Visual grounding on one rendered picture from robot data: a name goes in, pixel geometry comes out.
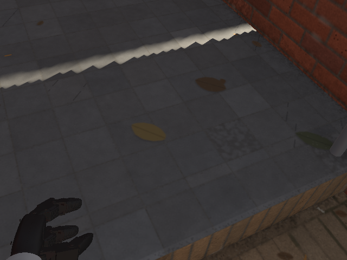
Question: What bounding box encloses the left robot hand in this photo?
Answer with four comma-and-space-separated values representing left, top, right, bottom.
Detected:
10, 198, 93, 260

